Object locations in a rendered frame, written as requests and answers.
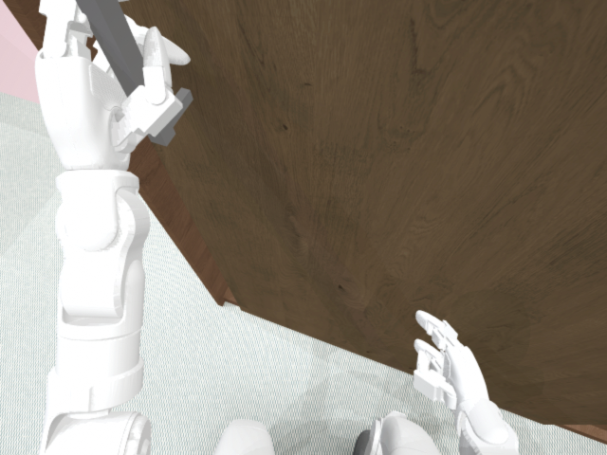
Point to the robot left thigh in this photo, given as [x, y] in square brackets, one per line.
[245, 437]

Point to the robot thigh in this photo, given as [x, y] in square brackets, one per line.
[245, 437]
[398, 436]

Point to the robot right thigh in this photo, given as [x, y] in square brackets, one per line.
[398, 436]

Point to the right robot hand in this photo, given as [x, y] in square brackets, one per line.
[450, 377]

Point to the left robot hand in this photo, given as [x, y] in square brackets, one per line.
[79, 98]

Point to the robot left upper arm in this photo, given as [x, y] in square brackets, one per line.
[118, 433]

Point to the handle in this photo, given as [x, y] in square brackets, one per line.
[112, 32]

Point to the robot right forearm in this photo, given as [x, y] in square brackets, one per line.
[482, 430]

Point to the robot left forearm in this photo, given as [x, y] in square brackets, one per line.
[102, 226]

